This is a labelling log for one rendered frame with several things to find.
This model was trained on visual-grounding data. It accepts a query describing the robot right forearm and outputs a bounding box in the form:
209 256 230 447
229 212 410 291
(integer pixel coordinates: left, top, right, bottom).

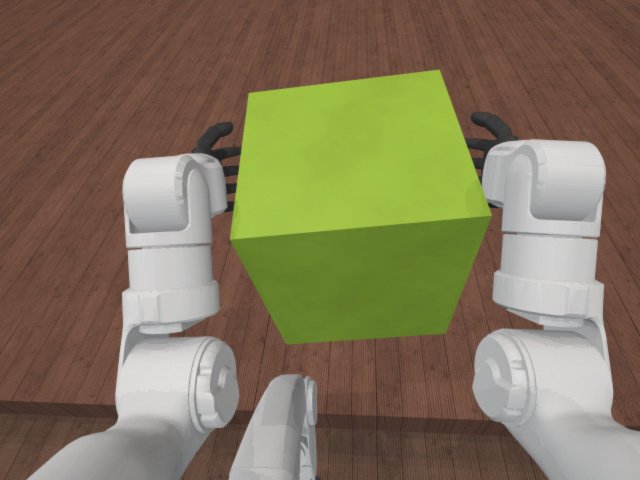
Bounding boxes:
482 139 613 407

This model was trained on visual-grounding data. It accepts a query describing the robot right upper arm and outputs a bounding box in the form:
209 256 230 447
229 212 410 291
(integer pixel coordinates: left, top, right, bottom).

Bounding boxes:
472 329 640 480

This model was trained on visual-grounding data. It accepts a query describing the robot left upper arm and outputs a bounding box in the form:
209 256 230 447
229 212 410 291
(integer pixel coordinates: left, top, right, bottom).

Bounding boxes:
27 336 239 480

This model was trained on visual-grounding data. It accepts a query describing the robot left forearm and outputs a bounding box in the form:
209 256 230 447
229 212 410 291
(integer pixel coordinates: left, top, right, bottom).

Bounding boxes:
115 153 228 413

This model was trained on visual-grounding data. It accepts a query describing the left robot hand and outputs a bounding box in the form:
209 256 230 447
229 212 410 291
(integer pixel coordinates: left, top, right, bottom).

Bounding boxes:
191 122 242 212

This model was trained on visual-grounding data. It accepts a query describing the right robot hand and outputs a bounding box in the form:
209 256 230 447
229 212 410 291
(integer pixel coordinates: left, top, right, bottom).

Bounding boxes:
464 112 519 208

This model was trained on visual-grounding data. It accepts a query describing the carton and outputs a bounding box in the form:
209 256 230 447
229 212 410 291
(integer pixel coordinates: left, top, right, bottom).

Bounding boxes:
230 70 492 344

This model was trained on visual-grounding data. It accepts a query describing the robot left thigh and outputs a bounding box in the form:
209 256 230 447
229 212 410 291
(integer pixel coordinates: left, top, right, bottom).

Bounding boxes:
229 374 317 480

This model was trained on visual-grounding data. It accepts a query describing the left robot shin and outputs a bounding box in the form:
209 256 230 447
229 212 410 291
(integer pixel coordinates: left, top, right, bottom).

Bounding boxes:
270 382 317 480

